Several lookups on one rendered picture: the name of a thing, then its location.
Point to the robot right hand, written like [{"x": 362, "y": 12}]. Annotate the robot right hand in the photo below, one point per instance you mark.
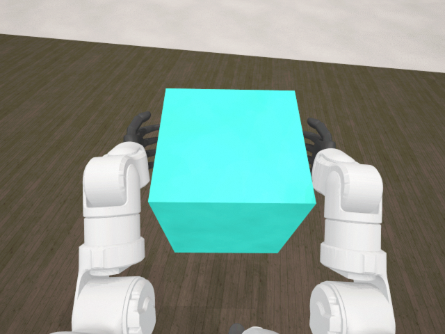
[{"x": 324, "y": 141}]

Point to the robot right upper arm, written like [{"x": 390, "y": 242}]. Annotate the robot right upper arm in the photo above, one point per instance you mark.
[{"x": 349, "y": 308}]

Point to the robot left upper arm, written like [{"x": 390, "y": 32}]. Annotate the robot left upper arm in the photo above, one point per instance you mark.
[{"x": 115, "y": 305}]

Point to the robot left hand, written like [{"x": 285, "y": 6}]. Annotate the robot left hand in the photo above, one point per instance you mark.
[{"x": 136, "y": 134}]

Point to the robot right forearm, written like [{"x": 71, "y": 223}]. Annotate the robot right forearm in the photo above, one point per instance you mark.
[{"x": 353, "y": 208}]

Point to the carton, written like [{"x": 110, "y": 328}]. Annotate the carton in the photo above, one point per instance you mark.
[{"x": 231, "y": 173}]

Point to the robot left forearm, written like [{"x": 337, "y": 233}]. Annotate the robot left forearm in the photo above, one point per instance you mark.
[{"x": 111, "y": 205}]

